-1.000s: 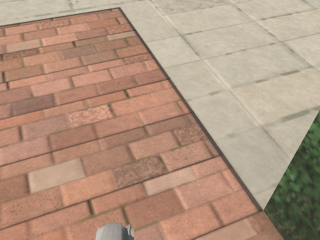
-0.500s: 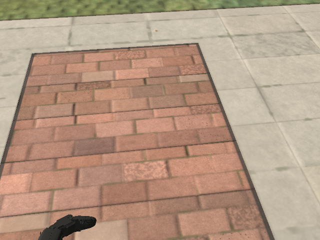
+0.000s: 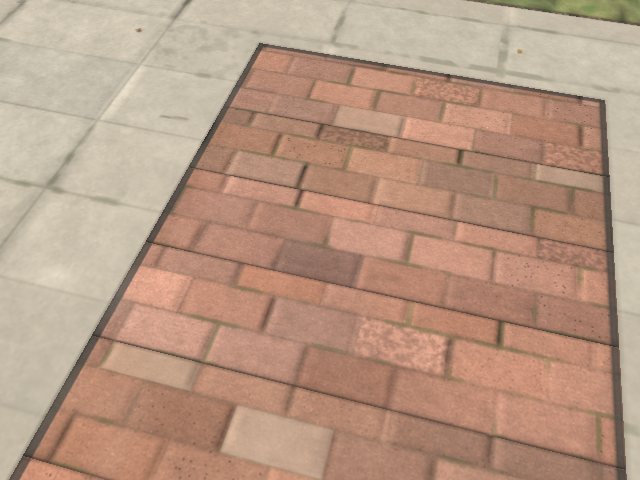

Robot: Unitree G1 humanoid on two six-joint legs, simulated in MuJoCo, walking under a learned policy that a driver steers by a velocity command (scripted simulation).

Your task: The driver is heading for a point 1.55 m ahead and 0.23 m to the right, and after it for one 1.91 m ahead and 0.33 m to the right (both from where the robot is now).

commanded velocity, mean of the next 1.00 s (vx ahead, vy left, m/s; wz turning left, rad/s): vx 0.01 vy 0.00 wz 0.20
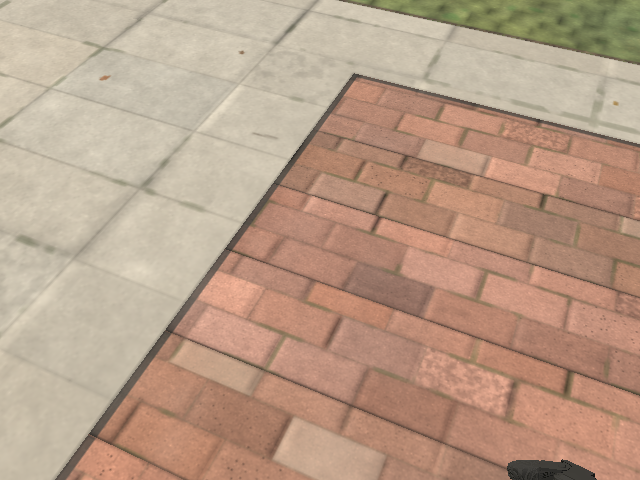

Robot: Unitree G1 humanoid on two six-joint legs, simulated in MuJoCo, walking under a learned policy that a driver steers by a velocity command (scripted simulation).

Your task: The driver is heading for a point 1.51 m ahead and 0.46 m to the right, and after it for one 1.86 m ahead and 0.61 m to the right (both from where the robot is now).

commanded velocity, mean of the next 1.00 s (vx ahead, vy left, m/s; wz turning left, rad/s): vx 0.00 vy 0.00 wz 0.00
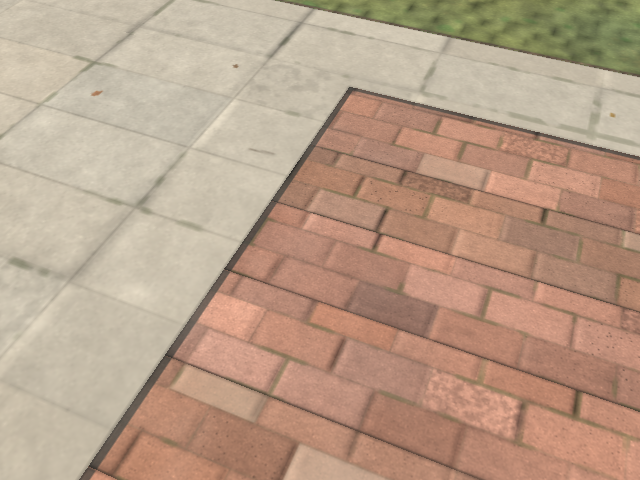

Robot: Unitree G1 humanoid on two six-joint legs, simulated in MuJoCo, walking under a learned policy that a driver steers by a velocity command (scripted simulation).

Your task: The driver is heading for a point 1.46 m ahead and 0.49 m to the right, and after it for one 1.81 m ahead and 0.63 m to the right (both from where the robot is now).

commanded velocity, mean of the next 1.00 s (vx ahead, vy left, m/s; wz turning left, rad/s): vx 0.26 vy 0.00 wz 0.00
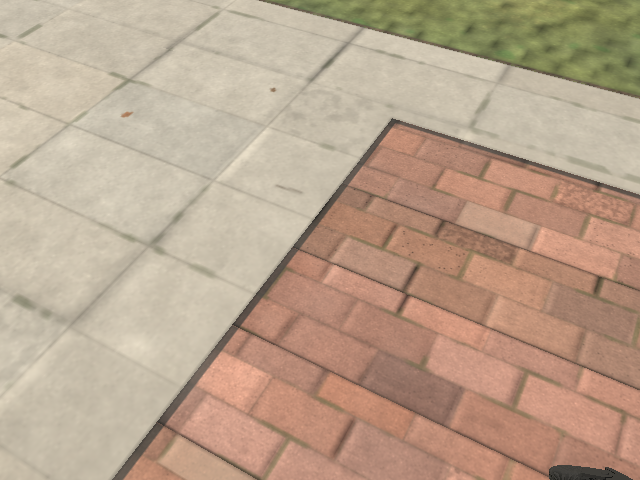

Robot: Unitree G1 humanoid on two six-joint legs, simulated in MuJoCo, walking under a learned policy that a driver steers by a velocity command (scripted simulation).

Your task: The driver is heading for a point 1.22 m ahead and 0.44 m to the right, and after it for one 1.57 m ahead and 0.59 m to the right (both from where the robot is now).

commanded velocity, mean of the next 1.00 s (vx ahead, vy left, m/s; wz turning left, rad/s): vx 0.49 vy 0.00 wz -0.36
